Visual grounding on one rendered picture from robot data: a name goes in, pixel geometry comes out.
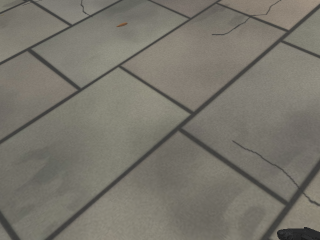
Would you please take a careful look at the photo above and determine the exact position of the robot right hand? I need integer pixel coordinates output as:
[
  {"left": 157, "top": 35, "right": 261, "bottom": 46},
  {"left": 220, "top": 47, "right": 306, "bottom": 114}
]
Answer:
[{"left": 277, "top": 227, "right": 320, "bottom": 240}]

